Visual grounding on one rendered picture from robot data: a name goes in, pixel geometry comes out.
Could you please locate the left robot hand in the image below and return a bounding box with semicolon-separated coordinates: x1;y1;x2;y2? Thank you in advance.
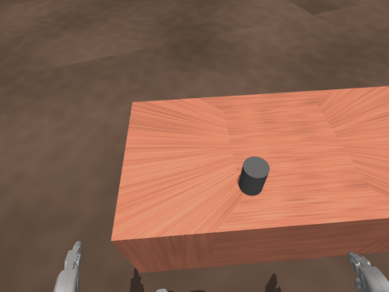
53;241;82;292

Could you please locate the right robot hand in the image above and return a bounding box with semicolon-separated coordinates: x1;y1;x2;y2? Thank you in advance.
348;252;389;292

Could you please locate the can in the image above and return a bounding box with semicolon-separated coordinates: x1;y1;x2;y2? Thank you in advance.
239;156;270;196

